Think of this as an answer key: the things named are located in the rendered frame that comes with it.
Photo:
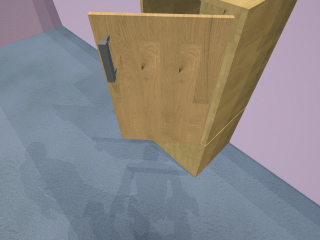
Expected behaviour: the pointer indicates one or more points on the handle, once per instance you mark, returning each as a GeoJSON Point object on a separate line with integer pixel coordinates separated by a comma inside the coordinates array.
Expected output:
{"type": "Point", "coordinates": [104, 50]}

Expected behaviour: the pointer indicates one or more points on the cupboard door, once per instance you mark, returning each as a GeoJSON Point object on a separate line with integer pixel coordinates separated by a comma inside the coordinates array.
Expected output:
{"type": "Point", "coordinates": [167, 66]}

